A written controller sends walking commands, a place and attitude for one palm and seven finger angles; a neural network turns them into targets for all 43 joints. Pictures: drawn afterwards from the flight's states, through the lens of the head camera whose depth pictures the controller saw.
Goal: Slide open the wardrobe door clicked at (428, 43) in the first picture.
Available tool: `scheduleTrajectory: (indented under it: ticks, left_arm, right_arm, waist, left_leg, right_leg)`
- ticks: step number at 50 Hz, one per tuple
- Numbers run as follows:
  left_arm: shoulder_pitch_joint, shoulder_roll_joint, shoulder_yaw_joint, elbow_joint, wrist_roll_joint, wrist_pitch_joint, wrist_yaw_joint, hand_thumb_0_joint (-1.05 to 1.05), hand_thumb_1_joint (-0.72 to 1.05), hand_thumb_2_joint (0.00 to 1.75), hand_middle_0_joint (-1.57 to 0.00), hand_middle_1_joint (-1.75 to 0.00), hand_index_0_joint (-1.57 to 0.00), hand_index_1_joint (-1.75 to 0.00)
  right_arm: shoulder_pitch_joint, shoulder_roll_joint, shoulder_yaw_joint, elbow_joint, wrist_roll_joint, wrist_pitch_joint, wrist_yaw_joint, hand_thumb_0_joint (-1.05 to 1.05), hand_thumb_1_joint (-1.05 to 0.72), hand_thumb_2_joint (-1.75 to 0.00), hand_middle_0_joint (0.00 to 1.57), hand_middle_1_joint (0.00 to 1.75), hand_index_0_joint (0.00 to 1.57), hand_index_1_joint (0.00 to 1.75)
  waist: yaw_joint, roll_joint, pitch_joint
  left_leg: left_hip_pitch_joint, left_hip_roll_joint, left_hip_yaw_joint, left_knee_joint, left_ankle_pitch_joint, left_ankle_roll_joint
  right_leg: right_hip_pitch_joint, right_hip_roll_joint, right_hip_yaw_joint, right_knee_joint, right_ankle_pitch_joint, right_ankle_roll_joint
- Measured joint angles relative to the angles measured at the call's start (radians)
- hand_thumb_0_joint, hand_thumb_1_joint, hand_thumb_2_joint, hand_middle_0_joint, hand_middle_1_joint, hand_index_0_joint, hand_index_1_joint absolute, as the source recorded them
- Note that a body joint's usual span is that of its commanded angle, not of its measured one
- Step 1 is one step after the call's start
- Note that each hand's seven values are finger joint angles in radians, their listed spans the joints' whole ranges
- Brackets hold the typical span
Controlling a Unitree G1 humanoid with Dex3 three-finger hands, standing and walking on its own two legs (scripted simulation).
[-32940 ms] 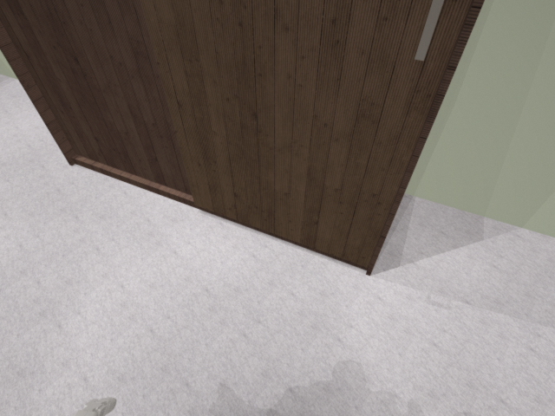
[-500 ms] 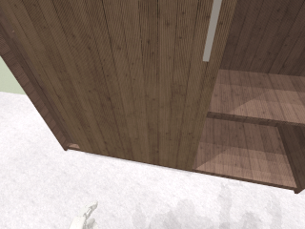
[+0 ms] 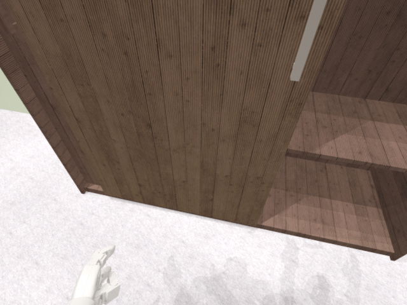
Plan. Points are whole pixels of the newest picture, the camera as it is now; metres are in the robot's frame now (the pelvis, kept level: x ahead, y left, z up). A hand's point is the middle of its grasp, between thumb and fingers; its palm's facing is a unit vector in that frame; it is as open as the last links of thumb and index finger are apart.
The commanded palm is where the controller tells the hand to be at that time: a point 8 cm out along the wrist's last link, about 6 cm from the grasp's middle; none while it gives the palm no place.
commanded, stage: let the arm hang, fingers relaxed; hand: right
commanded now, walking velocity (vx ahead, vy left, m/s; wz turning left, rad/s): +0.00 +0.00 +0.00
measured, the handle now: (311, 22) +0.61 -0.18 +0.28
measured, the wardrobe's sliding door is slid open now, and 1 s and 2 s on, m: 0.67 0.67 0.67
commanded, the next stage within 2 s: look to check the result in 1.16 s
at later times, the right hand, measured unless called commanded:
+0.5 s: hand out of the picture -0.05 -0.18 -0.18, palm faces +0.04 +0.99 -0.14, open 7.3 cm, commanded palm none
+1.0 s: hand out of the picture +0.03 -0.26 -0.15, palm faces +0.04 +0.95 -0.30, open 7.4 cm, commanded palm none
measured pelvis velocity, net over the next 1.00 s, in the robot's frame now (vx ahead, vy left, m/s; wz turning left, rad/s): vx -0.03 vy -0.03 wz -0.04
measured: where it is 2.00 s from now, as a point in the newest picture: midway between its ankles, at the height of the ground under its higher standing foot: outside the picture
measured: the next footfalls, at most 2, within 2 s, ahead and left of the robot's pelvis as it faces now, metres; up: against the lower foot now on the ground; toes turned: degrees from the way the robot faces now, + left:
none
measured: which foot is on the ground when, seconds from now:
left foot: down 0.00-1.00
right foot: down 0.00-1.00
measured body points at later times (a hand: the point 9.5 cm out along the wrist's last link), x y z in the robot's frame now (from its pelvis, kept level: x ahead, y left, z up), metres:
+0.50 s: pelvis -0.04 -0.01 +0.00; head +0.00 -0.03 +0.45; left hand -0.01 +0.27 -0.13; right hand -0.05 -0.24 -0.17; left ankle -0.07 +0.06 -0.73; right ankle +0.01 -0.11 -0.73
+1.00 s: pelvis -0.03 -0.03 +0.01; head -0.03 -0.03 +0.46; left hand +0.07 +0.23 -0.13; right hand +0.03 -0.31 -0.13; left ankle -0.07 +0.06 -0.73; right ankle +0.01 -0.11 -0.73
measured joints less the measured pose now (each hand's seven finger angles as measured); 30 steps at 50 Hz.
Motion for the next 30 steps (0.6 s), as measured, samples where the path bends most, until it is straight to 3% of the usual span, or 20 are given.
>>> scheduleTrajectory:
  ticks: [4,5,8,11,14,17,21,25,30]
  left_arm:
    - [-0.003,-0.001,-0.001,0.02,-0.002,-0.013,-0.017,0.01,0.91,0.9,-0.2,-0.3,-0.2,-0.3]
    - [-0.01,0.014,0.001,0.047,-0.002,-0.017,-0.037,0.01,0.91,0.9,-0.2,-0.3,-0.2,-0.3]
    - [-0.047,0.072,-0.005,0.122,0.011,0.032,-0.07,0.01,0.9,0.9,-0.2,-0.3,-0.2,-0.3]
    - [-0.072,0.095,-0.006,0.183,0.021,0.074,-0.078,0.01,0.9,0.9,-0.2,-0.3,-0.2,-0.3]
    - [-0.067,0.093,0.0,0.231,0.031,0.105,-0.073,0.01,0.91,0.9,-0.2,-0.3,-0.2,-0.3]
    - [-0.046,0.08,0.001,0.29,0.036,0.127,-0.067,0.01,0.91,0.9,-0.2,-0.3,-0.2,-0.3]
    - [-0.003,0.062,-0.014,0.379,0.036,0.13,-0.06,0.01,0.91,0.9,-0.2,-0.3,-0.2,-0.29]
    - [0.023,0.042,-0.018,0.459,0.03,0.13,-0.052,0.01,0.91,0.9,-0.2,-0.3,-0.2,-0.29]
    - [0.016,0.02,-0.013,0.511,0.025,0.125,-0.044,0.01,0.91,0.9,-0.2,-0.3,-0.2,-0.3]
  right_arm:
    - [-0.013,-0.004,0.038,0.043,-0.007,-0.014,0.012,0.02,-0.89,-0.89,0.21,0.3,0.21,0.3]
    - [-0.058,-0.012,0.083,0.13,-0.02,-0.005,0.035,0.01,-0.89,-0.89,0.21,0.3,0.21,0.3]
    - [-0.215,-0.002,0.228,0.483,-0.05,0.096,0.103,0.01,-0.9,-0.89,0.2,0.3,0.2,0.3]
    - [-0.307,0.047,0.33,0.824,-0.064,0.175,0.134,0.01,-0.9,-0.89,0.2,0.3,0.2,0.3]
    - [-0.325,0.104,0.39,1.065,-0.069,0.21,0.142,0.01,-0.9,-0.89,0.2,0.3,0.2,0.3]
    - [-0.315,0.153,0.422,1.237,-0.067,0.227,0.145,0.01,-0.91,-0.89,0.2,0.3,0.2,0.3]
    - [-0.295,0.201,0.431,1.393,-0.056,0.225,0.149,0.02,-0.91,-0.89,0.21,0.3,0.2,0.3]
    - [-0.261,0.207,0.415,1.486,-0.049,0.201,0.147,0.02,-0.92,-0.89,0.21,0.3,0.21,0.3]
    - [-0.241,0.184,0.399,1.565,-0.049,0.191,0.14,0.01,-0.91,-0.89,0.21,0.3,0.2,0.3]
  waist:
    - [-0.003,-0.017,-0.001]
    - [-0.01,-0.028,-0.006]
    - [-0.012,-0.069,-0.02]
    - [0.005,-0.078,-0.004]
    - [0.026,-0.057,0.034]
    - [0.032,-0.013,0.079]
    - [0.02,0.024,0.115]
    - [0.001,0.028,0.126]
    - [-0.005,0.012,0.122]
  left_leg:
    - [-0.014,0.001,0.009,0.002,0.011,0.0]
    - [-0.029,0.007,0.016,0.024,0.008,-0.002]
    - [-0.079,0.024,0.036,0.102,-0.034,0.006]
    - [-0.09,0.033,0.049,0.137,-0.043,0.013]
    - [-0.073,0.028,0.061,0.149,-0.048,0.016]
    - [-0.046,0.026,0.061,0.14,-0.045,0.015]
    - [-0.013,0.017,0.064,0.049,0.009,0.008]
    - [0.017,0.008,0.069,-0.048,0.065,0.008]
    - [0.047,0.003,0.066,-0.108,0.098,0.004]
  right_leg:
    - [-0.02,0.0,0.005,0.01,0.012,-0.001]
    - [-0.035,0.006,0.008,0.026,0.016,-0.003]
    - [-0.078,0.023,0.022,0.073,-0.007,-0.016]
    - [-0.092,0.031,0.032,0.103,-0.004,-0.016]
    - [-0.085,0.024,0.037,0.131,-0.014,-0.013]
    - [-0.058,0.021,0.036,0.124,-0.009,-0.019]
    - [-0.029,0.016,0.043,0.045,0.032,-0.015]
    - [-0.01,0.013,0.052,-0.029,0.078,-0.012]
    - [0.012,0.01,0.052,-0.068,0.098,-0.015]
